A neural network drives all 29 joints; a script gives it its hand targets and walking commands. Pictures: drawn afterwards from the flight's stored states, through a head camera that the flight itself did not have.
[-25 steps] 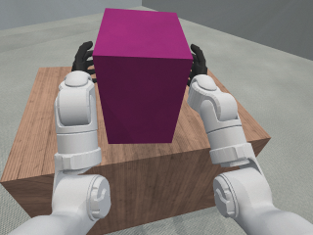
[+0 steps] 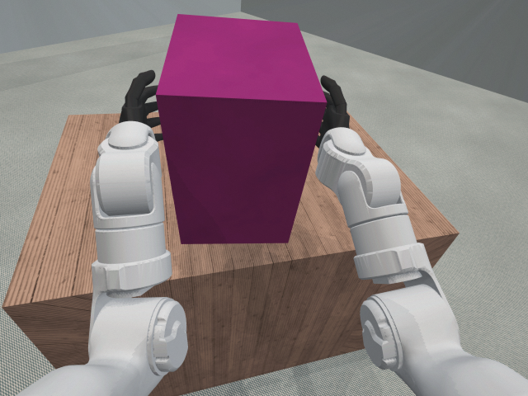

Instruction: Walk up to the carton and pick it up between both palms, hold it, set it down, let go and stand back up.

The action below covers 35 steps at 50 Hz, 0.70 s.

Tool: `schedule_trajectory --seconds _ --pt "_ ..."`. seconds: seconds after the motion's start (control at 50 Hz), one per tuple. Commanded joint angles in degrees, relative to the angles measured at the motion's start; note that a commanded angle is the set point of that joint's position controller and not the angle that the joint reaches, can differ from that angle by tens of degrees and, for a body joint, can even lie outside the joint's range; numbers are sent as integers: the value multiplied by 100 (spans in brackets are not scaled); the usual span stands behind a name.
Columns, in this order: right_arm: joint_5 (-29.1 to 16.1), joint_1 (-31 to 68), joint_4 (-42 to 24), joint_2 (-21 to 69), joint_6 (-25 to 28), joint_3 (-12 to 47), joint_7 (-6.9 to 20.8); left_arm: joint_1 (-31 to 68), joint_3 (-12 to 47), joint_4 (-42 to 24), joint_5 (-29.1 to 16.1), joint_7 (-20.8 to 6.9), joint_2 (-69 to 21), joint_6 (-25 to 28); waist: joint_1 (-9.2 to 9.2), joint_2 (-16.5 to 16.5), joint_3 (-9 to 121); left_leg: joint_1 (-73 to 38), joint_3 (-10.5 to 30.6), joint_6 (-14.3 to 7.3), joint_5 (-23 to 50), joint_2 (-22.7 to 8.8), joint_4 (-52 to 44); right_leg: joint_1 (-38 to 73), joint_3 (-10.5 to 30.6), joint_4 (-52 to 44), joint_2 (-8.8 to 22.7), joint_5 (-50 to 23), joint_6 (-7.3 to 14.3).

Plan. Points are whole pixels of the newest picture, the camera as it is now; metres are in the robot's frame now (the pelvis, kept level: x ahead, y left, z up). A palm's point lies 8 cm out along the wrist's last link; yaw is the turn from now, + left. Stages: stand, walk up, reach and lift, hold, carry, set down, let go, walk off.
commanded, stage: hold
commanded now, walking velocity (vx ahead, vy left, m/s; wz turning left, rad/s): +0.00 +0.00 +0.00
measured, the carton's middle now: (237, 137) +0.39 +0.02 +0.23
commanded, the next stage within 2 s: none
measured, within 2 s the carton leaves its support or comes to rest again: neither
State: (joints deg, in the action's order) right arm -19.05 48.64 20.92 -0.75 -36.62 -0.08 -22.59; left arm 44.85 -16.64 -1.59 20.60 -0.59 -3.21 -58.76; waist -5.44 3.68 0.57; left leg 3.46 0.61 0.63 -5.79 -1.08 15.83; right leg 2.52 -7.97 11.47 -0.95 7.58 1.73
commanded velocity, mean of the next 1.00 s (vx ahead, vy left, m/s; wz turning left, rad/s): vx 0.00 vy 0.00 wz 0.00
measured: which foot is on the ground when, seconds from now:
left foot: down 0.00-1.00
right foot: down 0.00-1.00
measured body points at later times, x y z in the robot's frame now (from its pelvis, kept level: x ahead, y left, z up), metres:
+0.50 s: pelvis +0.00 +0.00 +0.00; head -0.05 +0.03 +0.45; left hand +0.38 +0.15 +0.26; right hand +0.38 -0.11 +0.26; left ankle +0.04 +0.12 -0.75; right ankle +0.00 -0.09 -0.75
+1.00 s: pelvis +0.00 +0.00 +0.00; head -0.05 +0.03 +0.45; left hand +0.38 +0.14 +0.26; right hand +0.38 -0.11 +0.26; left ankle +0.04 +0.12 -0.75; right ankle +0.00 -0.09 -0.75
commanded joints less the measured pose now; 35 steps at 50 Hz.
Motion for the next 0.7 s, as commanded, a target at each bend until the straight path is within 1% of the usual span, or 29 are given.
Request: schedule_trajectory --seconds 0.0,0.02,0.04,0.06,0.08,0.1,0.12,0.14,0.18,0.2,0.22,0.24,0.28,0.3,0.32,0.36,0.38,0.4,0.42,0.44,0.48,0.5,0.52,0.54,0.56,0.58,0.6,0.62,0.68 --pt "-297 4125 -1351 1890 325 1252 347 4100 2497 -741 -1128 -731 -2340 477 -3 -558 2321 -1038 -176 111 1155 349 -13 124 70 -97 -161 -616 -442" --pt "-300 4047 -1263 1861 296 1198 355 4130 2494 -804 -1175 -733 -2320 487 -48 -566 2318 -1078 -134 141 1269 335 -6 156 70 -105 -173 -703 -451" --pt "-294 4054 -1231 1839 289 1165 333 4132 2463 -644 -1128 -766 -2331 476 -71 -585 2199 -1040 -140 174 1316 328 37 103 90 -112 -163 -733 -431" --pt "-338 4070 -1301 1850 292 1194 312 4045 2463 -676 -1148 -784 -2386 481 -50 -624 2278 -1101 -131 160 1344 341 73 95 107 -136 -158 -709 -443" --pt "-380 4088 -1375 1911 302 1265 290 4064 2498 -751 -1175 -806 -2418 484 -55 -562 2323 -1102 -155 158 1522 350 117 149 104 -150 -168 -873 -455" --pt "-388 4031 -1336 1987 292 1281 283 4064 2506 -849 -1146 -819 -2407 486 -64 -614 2454 -1200 -138 171 1654 359 141 133 133 -118 -163 -1063 -459" --pt "-375 4106 -1539 2001 308 1293 269 4168 2617 -1026 -1231 -816 -2448 504 -95 -667 2702 -1336 -120 206 1796 380 184 142 90 -93 -185 -1125 -467" --pt "-427 4042 -1473 1962 279 1312 255 4129 2626 -993 -1181 -811 -2402 502 -93 -655 2512 -1381 -124 226 1908 382 189 119 108 -136 -179 -1198 -460" --pt "-402 3943 -1275 1920 267 1272 266 4058 2519 -828 -1122 -831 -2345 491 -66 -579 2285 -1300 -100 227 1810 353 161 76 120 -170 -168 -1072 -429" --pt "-375 3954 -1238 1910 274 1251 280 4066 2527 -862 -1121 -827 -2323 499 -41 -670 2248 -1154 -102 217 1652 367 111 134 105 -159 -159 -935 -419" --pt "-370 3973 -1223 1854 295 1209 295 4071 2519 -749 -1091 -822 -2346 503 -66 -637 2221 -1152 -127 217 1516 340 74 130 95 -169 -158 -789 -418" --pt "-336 3997 -1360 1842 334 1199 298 3974 2537 -793 -1087 -818 -2414 507 -70 -693 2212 -1121 -119 235 1438 341 36 171 84 -189 -188 -735 -396" --pt "-333 4025 -1384 1931 346 1265 313 4129 2626 -968 -1140 -792 -2432 535 -79 -705 2343 -1209 -115 244 1556 340 55 164 59 -157 -186 -868 -388" --pt "-303 4139 -1334 1892 329 1203 326 4294 2625 -960 -1180 -772 -2386 528 -108 -688 2415 -1284 -103 235 1527 344 59 99 69 -146 -184 -795 -411" --pt "-299 4027 -1281 1912 326 1223 324 4195 2585 -919 -1139 -771 -2395 524 -81 -658 2346 -1278 -115 204 1444 320 46 59 71 -155 -190 -746 -409" --pt "-279 4212 -1307 1927 341 1210 328 4269 2532 -788 -1143 -764 -2400 535 -48 -557 2300 -1106 -116 154 1367 309 34 118 62 -144 -183 -721 -421" --pt "-312 4094 -1242 1943 338 1221 325 4166 2506 -806 -1135 -772 -2407 545 -56 -523 2262 -1108 -124 155 1444 313 57 146 96 -141 -149 -848 -432" --pt "-318 4007 -1208 1904 342 1227 311 4015 2457 -654 -1092 -787 -2406 530 -17 -541 2203 -1102 -130 171 1496 310 45 201 83 -157 -161 -894 -445" --pt "-341 4135 -1228 1904 339 1206 315 4121 2438 -603 -1095 -806 -2337 523 -22 -514 2203 -1058 -131 140 1363 322 40 152 105 -174 -145 -779 -438" --pt "-334 4083 -1119 1947 309 1215 320 4059 2346 -509 -1058 -811 -2323 509 31 -454 2142 -1006 -136 120 1302 342 34 106 96 -163 -127 -769 -477" --pt "-404 4068 -1381 1933 320 1246 314 4043 2520 -758 -1121 -813 -2406 509 -41 -619 2417 -1203 -122 164 1532 370 96 116 89 -106 -168 -861 -468" --pt "-415 4099 -1464 1942 316 1269 305 4019 2506 -770 -1151 -804 -2414 509 -4 -732 2530 -1251 -100 200 1718 363 128 187 137 -118 -154 -1029 -440" --pt "-410 4085 -1455 1951 318 1285 286 4101 2570 -845 -1157 -807 -2438 527 -65 -717 2562 -1273 -120 232 1862 372 185 217 135 -115 -171 -1147 -440" --pt "-384 4112 -1371 1942 284 1300 278 4154 2495 -810 -1137 -796 -2391 520 -33 -664 2483 -1316 -92 223 1831 356 176 125 120 -135 -163 -1107 -439" --pt "-412 4097 -1404 1966 287 1307 273 4247 2575 -889 -1172 -801 -2392 538 -52 -623 2498 -1329 -116 197 1829 365 174 134 92 -132 -172 -1062 -458" --pt "-353 4072 -1271 1974 275 1262 270 4205 2487 -721 -1100 -812 -2392 543 -51 -600 2374 -1268 -126 202 1702 380 150 91 84 -166 -159 -984 -449" --pt "-380 4041 -1289 1940 282 1265 271 4146 2493 -727 -1132 -817 -2363 548 -53 -554 2341 -1229 -130 183 1640 379 137 114 94 -177 -147 -957 -460" --pt "-375 4029 -1283 1962 292 1291 285 4187 2453 -737 -1125 -811 -2350 566 7 -565 2347 -1149 -124 164 1599 366 94 149 74 -145 -165 -938 -465" --pt "-417 3963 -1473 1991 277 1332 244 4044 2524 -881 -1169 -838 -2415 522 -70 -605 2527 -1239 -101 155 1868 378 188 229 129 -111 -148 -1266 -457"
